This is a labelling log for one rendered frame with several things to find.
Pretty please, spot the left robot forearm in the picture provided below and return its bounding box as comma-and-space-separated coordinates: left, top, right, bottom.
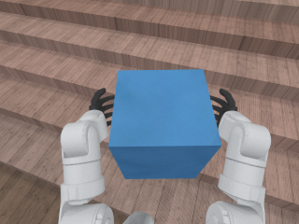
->
58, 109, 109, 224

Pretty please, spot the carton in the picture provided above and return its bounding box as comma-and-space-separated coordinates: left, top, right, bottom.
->
108, 69, 222, 179

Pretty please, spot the left robot thigh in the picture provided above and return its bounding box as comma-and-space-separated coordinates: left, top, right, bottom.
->
122, 211, 154, 224

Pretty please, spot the right robot upper arm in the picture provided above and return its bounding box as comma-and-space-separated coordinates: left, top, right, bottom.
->
206, 201, 263, 224

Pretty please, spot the left robot upper arm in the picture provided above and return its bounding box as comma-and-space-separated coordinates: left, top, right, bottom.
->
60, 203, 114, 224

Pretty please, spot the right robot forearm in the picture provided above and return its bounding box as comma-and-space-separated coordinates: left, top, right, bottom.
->
218, 110, 271, 224

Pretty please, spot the robot left hand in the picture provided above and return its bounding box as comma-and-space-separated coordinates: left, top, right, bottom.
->
89, 88, 115, 126

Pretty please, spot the robot right hand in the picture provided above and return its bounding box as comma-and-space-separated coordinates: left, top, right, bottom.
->
209, 89, 237, 129

